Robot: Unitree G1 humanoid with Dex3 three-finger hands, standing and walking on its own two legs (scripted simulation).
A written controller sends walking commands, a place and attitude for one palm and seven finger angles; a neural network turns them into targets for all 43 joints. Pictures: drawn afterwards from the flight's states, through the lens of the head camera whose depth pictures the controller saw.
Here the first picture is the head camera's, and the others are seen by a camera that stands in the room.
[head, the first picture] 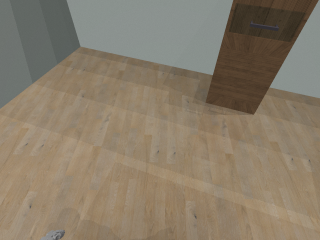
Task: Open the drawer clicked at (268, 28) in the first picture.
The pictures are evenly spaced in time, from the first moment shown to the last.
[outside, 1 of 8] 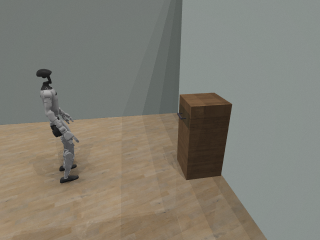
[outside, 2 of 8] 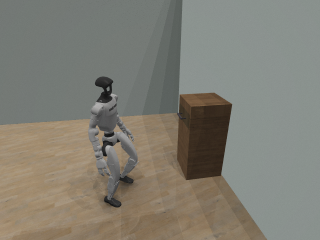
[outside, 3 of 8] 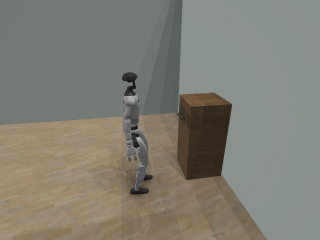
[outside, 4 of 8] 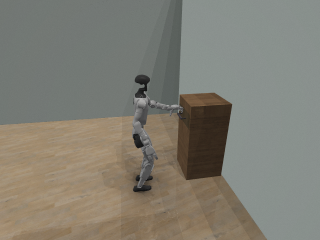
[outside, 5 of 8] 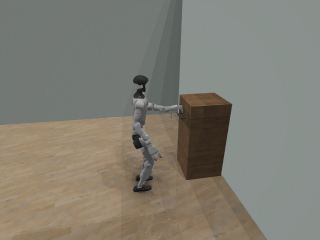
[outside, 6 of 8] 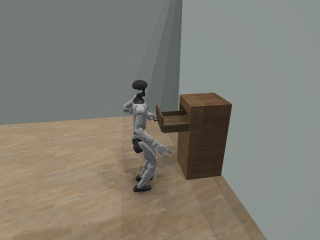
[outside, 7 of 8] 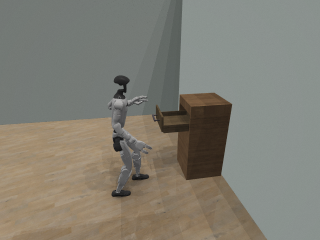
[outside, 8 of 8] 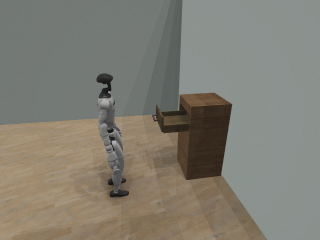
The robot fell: no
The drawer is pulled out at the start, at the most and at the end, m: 0.00 0.30 0.30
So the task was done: yes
